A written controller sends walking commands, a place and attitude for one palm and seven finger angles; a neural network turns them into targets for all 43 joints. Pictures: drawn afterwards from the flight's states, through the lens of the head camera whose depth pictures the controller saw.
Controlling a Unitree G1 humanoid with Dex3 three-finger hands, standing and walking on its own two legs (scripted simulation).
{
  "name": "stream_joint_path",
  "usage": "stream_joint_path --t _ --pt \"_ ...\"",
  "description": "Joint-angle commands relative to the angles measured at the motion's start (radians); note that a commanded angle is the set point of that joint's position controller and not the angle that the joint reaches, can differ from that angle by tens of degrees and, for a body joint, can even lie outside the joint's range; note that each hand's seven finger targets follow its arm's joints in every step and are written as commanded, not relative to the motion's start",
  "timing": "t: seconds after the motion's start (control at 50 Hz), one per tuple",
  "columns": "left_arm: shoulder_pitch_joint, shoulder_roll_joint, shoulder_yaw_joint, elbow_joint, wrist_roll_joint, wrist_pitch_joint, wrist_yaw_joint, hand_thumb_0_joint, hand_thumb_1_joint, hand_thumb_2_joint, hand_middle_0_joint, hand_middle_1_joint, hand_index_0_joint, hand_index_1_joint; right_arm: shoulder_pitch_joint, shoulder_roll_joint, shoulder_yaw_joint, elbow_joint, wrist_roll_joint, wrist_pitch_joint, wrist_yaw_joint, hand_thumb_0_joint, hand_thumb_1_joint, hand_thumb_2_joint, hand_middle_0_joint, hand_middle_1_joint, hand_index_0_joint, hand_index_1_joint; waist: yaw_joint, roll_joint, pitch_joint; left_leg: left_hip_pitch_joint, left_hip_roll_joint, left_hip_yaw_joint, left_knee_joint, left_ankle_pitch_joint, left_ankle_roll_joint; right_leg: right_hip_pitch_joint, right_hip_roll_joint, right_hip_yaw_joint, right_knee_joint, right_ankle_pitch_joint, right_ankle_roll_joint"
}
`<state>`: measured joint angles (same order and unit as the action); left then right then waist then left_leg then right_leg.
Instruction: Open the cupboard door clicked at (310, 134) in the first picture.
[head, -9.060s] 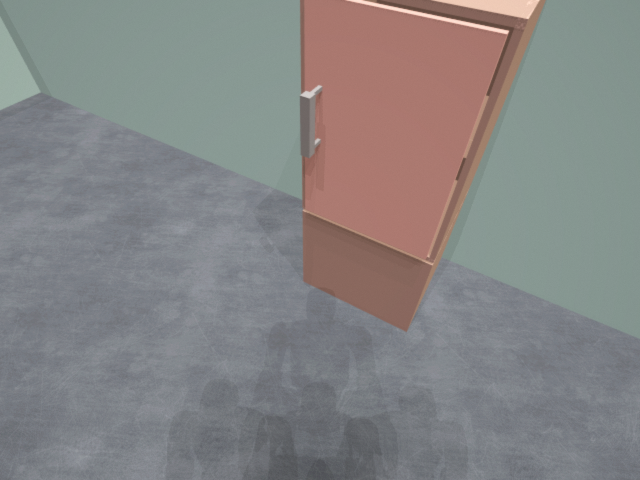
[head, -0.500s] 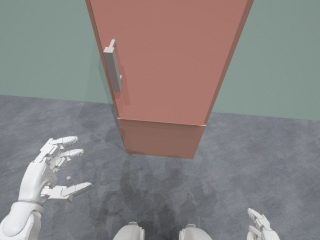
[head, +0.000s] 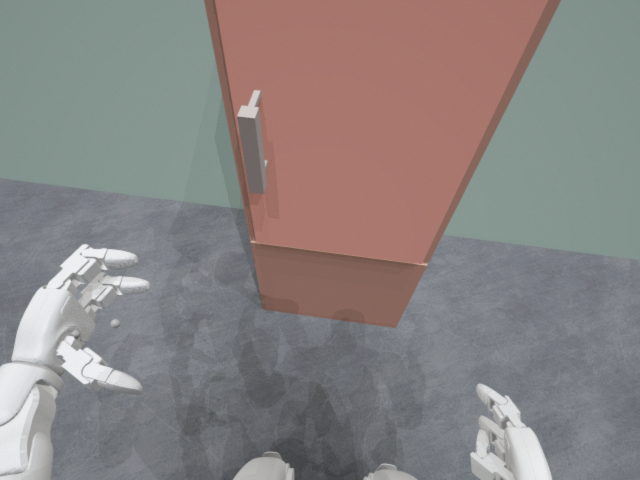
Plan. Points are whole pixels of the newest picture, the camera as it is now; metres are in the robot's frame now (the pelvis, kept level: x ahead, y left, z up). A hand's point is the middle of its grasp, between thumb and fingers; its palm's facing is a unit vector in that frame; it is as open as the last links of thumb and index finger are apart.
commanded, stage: raise the hand with hooked fingers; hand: left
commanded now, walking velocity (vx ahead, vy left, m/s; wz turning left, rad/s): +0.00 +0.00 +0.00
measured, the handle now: (257, 144) +0.59 +0.15 +0.04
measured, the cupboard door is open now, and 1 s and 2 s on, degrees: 0 0 0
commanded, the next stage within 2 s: move the hooked fingers beside the handle in 0.68 s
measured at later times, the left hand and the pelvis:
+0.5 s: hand (108, 307) +0.29 +0.27 +0.06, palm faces -0.04 -1.00 -0.02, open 14.0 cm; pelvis +0.00 +0.00 +0.01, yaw -1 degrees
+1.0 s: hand (122, 286) +0.31 +0.26 +0.06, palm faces -0.05 -1.00 -0.01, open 14.0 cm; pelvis -0.01 +0.00 +0.00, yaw +0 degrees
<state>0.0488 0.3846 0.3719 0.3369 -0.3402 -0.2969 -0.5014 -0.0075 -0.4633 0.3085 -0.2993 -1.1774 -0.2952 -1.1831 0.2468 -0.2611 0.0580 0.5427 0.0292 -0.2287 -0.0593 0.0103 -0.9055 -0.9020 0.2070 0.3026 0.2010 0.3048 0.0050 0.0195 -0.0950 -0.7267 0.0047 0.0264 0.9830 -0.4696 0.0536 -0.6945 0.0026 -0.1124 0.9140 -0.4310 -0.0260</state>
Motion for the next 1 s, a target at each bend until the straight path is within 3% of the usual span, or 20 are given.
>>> stream_joint_path --t 0.0,0.1,0.14,0.16,0.18,0.24,0.4,0.5,0.58,0.62,0.68,0.72,0.76,0.78,0.82,0.84,0.86,0.92,0.98 --pt "-0.186 0.248 0.115 -0.161 -0.043 -0.062 -0.029 0.000 -0.500 0.300 -0.300 -1.200 -0.300 -1.200 0.016 -0.171 -0.076 -0.116 0.007 -0.041 -0.020 0.000 -0.900 -0.900 0.200 0.300 0.200 0.300 -0.015 0.058 -0.265 0.208 0.009 -0.095 -0.171 0.395 -0.051 0.127 0.025 0.049 -0.101 0.263 -0.008" --pt "-0.247 0.280 0.138 -0.087 -0.056 -0.054 -0.063 0.000 -0.500 0.300 -0.300 -1.200 -0.300 -1.200 0.017 -0.177 -0.074 -0.110 0.011 -0.033 -0.024 0.000 -0.900 -0.900 0.200 0.300 0.200 0.300 -0.017 0.053 -0.240 0.185 0.005 -0.090 -0.185 0.341 -0.045 0.137 0.024 0.056 -0.121 0.234 -0.011" --pt "-0.292 0.326 0.161 -0.112 -0.050 -0.062 -0.072 0.000 -0.500 0.300 -0.300 -1.200 -0.300 -1.200 0.025 -0.180 -0.074 -0.110 0.008 -0.033 -0.023 0.000 -0.900 -0.900 0.200 0.300 0.200 0.300 -0.009 0.112 -0.282 0.227 0.006 -0.093 -0.189 0.388 -0.049 0.146 0.026 0.058 -0.117 0.252 -0.017" --pt "-0.285 0.334 0.171 -0.096 -0.051 -0.061 -0.075 0.000 -0.500 0.300 -0.300 -1.200 -0.300 -1.200 0.030 -0.180 -0.075 -0.110 0.007 -0.032 -0.023 0.000 -0.900 -0.900 0.200 0.300 0.200 0.300 -0.007 0.109 -0.289 0.236 0.006 -0.091 -0.190 0.397 -0.049 0.151 0.026 0.059 -0.122 0.255 -0.016" --pt "-0.261 0.300 0.146 -0.089 -0.055 -0.062 -0.082 0.000 -0.500 0.300 -0.300 -1.200 -0.300 -1.200 0.030 -0.177 -0.076 -0.112 0.010 -0.033 -0.021 0.000 -0.900 -0.900 0.200 0.300 0.200 0.300 -0.012 0.102 -0.283 0.240 0.007 -0.090 -0.192 0.393 -0.048 0.144 0.026 0.059 -0.128 0.251 -0.014" --pt "-0.237 0.278 0.137 -0.021 -0.066 -0.050 -0.094 0.000 -0.500 0.300 -0.300 -1.200 -0.300 -1.200 0.033 -0.184 -0.076 -0.116 0.010 -0.028 -0.015 0.000 -0.900 -0.900 0.200 0.300 0.200 0.300 -0.019 0.026 -0.225 0.179 0.004 -0.087 -0.196 0.334 -0.039 0.138 0.029 0.059 -0.137 0.229 -0.012" --pt "-0.253 0.320 0.168 -0.100 -0.054 -0.087 -0.063 0.000 -0.500 0.300 -0.300 -1.200 -0.300 -1.200 0.033 -0.178 -0.081 -0.127 0.007 -0.029 -0.007 0.000 -0.900 -0.900 0.200 0.300 0.200 0.300 -0.007 0.115 -0.263 0.200 0.003 -0.080 -0.197 0.331 -0.038 0.149 0.026 0.070 -0.133 0.216 -0.015" --pt "-0.260 0.305 0.157 -0.078 -0.054 -0.088 -0.058 0.000 -0.500 0.300 -0.300 -1.200 -0.300 -1.200 0.030 -0.178 -0.078 -0.122 0.009 -0.028 -0.012 0.000 -0.900 -0.900 0.200 0.300 0.200 0.300 -0.020 0.097 -0.225 0.189 0.005 -0.085 -0.207 0.279 -0.038 0.126 0.027 0.067 -0.141 0.178 -0.012" --pt "-0.265 0.315 0.158 -0.087 -0.050 -0.080 -0.064 0.000 -0.500 0.300 -0.300 -1.200 -0.300 -1.200 0.031 -0.178 -0.076 -0.122 0.009 -0.032 -0.015 0.000 -0.900 -0.900 0.200 0.300 0.200 0.300 -0.014 0.116 -0.253 0.212 0.006 -0.090 -0.208 0.312 -0.041 0.136 0.027 0.065 -0.136 0.200 -0.014" --pt "-0.258 0.294 0.147 -0.054 -0.060 -0.072 -0.071 0.000 -0.500 0.300 -0.300 -1.200 -0.300 -1.200 0.030 -0.179 -0.074 -0.121 0.008 -0.032 -0.016 0.000 -0.900 -0.900 0.200 0.300 0.200 0.300 -0.020 0.067 -0.218 0.184 0.004 -0.088 -0.203 0.299 -0.038 0.135 0.031 0.065 -0.140 0.202 -0.015" --pt "-0.275 0.294 0.145 -0.048 -0.058 -0.069 -0.078 0.000 -0.500 0.300 -0.300 -1.200 -0.300 -1.200 0.028 -0.179 -0.073 -0.121 0.011 -0.032 -0.017 0.000 -0.900 -0.900 0.200 0.300 0.200 0.300 -0.021 0.055 -0.229 0.181 0.004 -0.088 -0.203 0.285 -0.037 0.134 0.027 0.065 -0.139 0.195 -0.011" --pt "-0.294 0.305 0.145 -0.060 -0.057 -0.069 -0.080 0.000 -0.500 0.300 -0.300 -1.200 -0.300 -1.200 0.026 -0.180 -0.072 -0.122 0.007 -0.033 -0.017 0.000 -0.900 -0.900 0.200 0.300 0.200 0.300 -0.019 0.097 -0.229 0.192 0.002 -0.087 -0.198 0.295 -0.039 0.125 0.029 0.067 -0.133 0.200 -0.017" --pt "-0.272 0.295 0.144 -0.040 -0.057 -0.067 -0.081 0.000 -0.500 0.300 -0.300 -1.200 -0.300 -1.200 0.027 -0.178 -0.071 -0.123 0.010 -0.031 -0.017 0.000 -0.900 -0.900 0.200 0.300 0.200 0.300 -0.020 0.055 -0.233 0.178 0.002 -0.085 -0.199 0.282 -0.036 0.136 0.027 0.069 -0.139 0.195 -0.012" --pt "-0.338 0.286 0.122 -0.035 -0.053 -0.067 -0.081 0.000 -0.500 0.300 -0.300 -1.200 -0.300 -1.200 0.027 -0.181 -0.069 -0.117 0.011 -0.030 -0.021 0.000 -0.900 -0.900 0.200 0.300 0.200 0.300 -0.038 0.050 -0.219 0.169 0.003 -0.086 -0.194 0.263 -0.033 0.117 0.027 0.069 -0.138 0.185 -0.009" --pt "-0.441 0.317 0.126 -0.024 -0.043 -0.075 -0.076 0.000 -0.500 0.300 -0.300 -1.200 -0.300 -1.200 0.033 -0.186 -0.069 -0.099 0.008 -0.027 -0.029 0.000 -0.900 -0.900 0.200 0.300 0.200 0.300 -0.049 0.068 -0.208 0.166 0.004 -0.091 -0.186 0.239 -0.034 0.089 0.029 0.073 -0.132 0.158 -0.013" --pt "-0.467 0.312 0.116 -0.027 -0.035 -0.079 -0.075 0.000 -0.500 0.300 -0.300 -1.200 -0.300 -1.200 0.037 -0.183 -0.068 -0.098 0.009 -0.027 -0.031 0.000 -0.900 -0.900 0.200 0.300 0.200 0.300 -0.046 0.106 -0.237 0.183 0.003 -0.091 -0.187 0.245 -0.037 0.086 0.025 0.076 -0.129 0.159 -0.014" --pt "-0.494 0.289 0.092 -0.009 -0.032 -0.078 -0.074 0.000 -0.500 0.300 -0.300 -1.200 -0.300 -1.200 0.038 -0.180 -0.067 -0.096 0.009 -0.028 -0.032 0.000 -0.900 -0.900 0.200 0.300 0.200 0.300 -0.054 0.096 -0.240 0.193 0.004 -0.095 -0.189 0.230 -0.037 0.073 0.025 0.074 -0.132 0.145 -0.011" --pt "-0.560 0.336 0.110 0.061 -0.014 -0.077 -0.067 0.000 -0.500 0.300 -0.300 -1.200 -0.300 -1.200 0.053 -0.189 -0.066 -0.079 0.008 -0.020 -0.039 0.000 -0.900 -0.900 0.200 0.300 0.200 0.300 -0.056 0.072 -0.238 0.163 0.005 -0.095 -0.180 0.212 -0.034 0.074 0.025 0.081 -0.130 0.131 -0.014" --pt "-0.607 0.329 0.091 0.099 0.007 -0.073 -0.060 0.000 -0.500 0.300 -0.300 -1.200 -0.300 -1.200 0.060 -0.186 -0.066 -0.077 0.010 -0.011 -0.035 0.000 -0.900 -0.900 0.200 0.300 0.200 0.300 -0.052 0.113 -0.272 0.188 0.007 -0.098 -0.183 0.250 -0.040 0.064 0.020 0.075 -0.118 0.158 -0.015"
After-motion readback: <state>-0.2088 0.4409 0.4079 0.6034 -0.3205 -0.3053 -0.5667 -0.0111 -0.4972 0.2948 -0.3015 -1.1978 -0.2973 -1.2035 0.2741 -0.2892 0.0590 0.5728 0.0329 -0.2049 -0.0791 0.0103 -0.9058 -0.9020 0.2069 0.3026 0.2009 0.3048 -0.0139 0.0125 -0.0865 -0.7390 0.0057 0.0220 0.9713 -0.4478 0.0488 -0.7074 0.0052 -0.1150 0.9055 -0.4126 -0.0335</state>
